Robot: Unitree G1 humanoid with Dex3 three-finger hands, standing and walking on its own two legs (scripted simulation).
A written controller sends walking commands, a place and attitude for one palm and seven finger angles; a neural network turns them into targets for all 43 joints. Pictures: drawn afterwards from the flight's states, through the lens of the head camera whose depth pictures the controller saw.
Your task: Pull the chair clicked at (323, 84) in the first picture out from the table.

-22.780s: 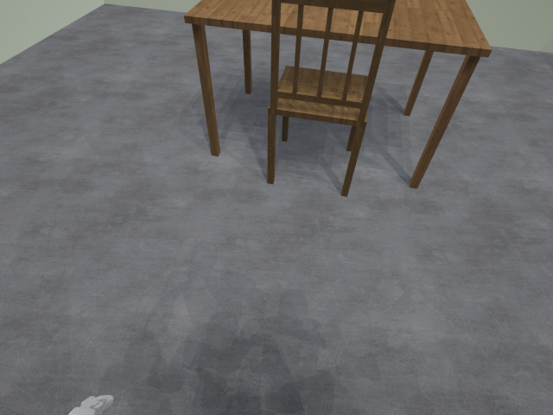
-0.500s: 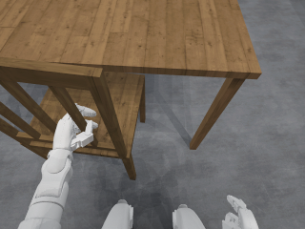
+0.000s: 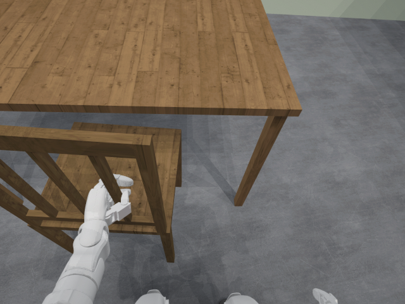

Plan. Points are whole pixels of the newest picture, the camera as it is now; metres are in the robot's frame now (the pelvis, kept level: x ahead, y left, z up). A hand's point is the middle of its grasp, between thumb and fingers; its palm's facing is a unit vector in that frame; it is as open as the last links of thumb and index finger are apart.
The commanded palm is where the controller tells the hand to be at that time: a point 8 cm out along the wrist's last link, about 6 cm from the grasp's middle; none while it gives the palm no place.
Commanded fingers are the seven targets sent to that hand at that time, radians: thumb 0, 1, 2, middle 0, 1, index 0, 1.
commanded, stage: step backward, pulling the chair out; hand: left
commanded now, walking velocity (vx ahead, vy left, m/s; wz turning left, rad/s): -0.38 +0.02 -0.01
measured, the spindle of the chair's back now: (69, 190) +0.36 +0.29 -0.05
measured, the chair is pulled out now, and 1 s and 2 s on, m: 0.11 0.20 0.37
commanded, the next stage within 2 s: none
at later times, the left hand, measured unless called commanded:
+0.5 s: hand (133, 236) +0.26 +0.14 -0.06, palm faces +0.01 -0.98 -0.18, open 5.0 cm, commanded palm +0.24 +0.19 -0.05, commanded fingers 0.00 0.90 0.90 -0.50 -1.45 -0.50 -1.45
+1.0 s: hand (133, 247) +0.24 +0.13 -0.06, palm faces +0.00 -0.99 -0.17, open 5.0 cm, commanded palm +0.21 +0.18 -0.06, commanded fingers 0.00 0.90 0.90 -0.50 -1.45 -0.50 -1.45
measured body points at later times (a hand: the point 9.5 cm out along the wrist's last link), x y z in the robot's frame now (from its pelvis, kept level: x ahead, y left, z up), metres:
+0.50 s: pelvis -0.06 +0.01 +0.00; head -0.02 +0.00 +0.44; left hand +0.25 +0.19 -0.04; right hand +0.05 -0.25 -0.12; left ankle +0.06 +0.12 -0.72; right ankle +0.04 -0.15 -0.71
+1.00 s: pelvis -0.08 +0.01 +0.01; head -0.01 +0.01 +0.45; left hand +0.23 +0.19 -0.04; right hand +0.01 -0.24 -0.12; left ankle -0.04 +0.13 -0.72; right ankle -0.07 -0.12 -0.69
